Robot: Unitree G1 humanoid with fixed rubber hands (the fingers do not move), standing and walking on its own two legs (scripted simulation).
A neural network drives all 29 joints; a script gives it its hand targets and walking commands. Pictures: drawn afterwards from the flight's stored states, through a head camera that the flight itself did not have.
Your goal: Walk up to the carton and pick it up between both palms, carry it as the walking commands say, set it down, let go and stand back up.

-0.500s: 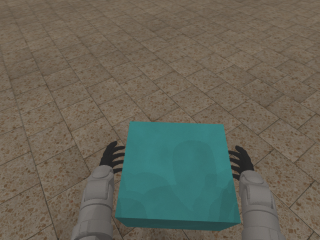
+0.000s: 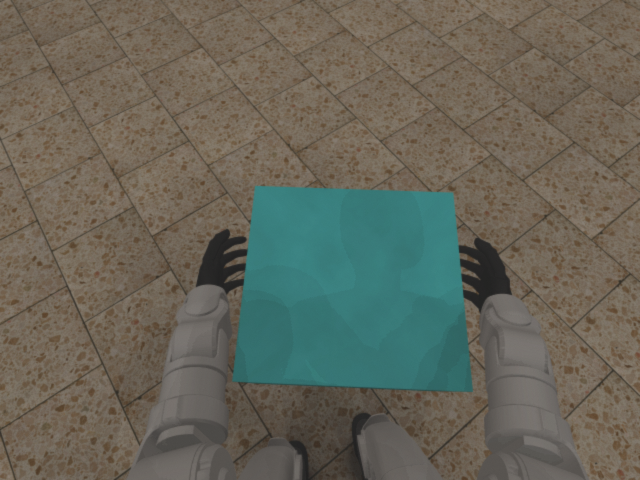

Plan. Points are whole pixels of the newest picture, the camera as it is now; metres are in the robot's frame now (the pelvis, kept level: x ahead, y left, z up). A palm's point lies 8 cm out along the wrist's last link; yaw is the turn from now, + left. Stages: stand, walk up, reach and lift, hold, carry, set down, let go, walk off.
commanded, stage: set down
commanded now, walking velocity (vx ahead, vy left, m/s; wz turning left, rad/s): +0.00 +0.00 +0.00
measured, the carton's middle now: (348, 294) +0.35 -0.06 -0.13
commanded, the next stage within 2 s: none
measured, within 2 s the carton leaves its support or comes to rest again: neither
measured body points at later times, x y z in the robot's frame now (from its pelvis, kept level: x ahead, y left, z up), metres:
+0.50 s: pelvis -0.04 -0.02 -0.08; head +0.17 -0.03 +0.32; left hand +0.41 +0.13 -0.15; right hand +0.36 -0.24 -0.15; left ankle +0.01 +0.10 -0.71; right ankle +0.05 -0.12 -0.71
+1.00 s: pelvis -0.05 +0.00 -0.15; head +0.20 -0.01 +0.22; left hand +0.44 +0.12 -0.24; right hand +0.38 -0.25 -0.24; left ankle +0.01 +0.10 -0.71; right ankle +0.05 -0.12 -0.71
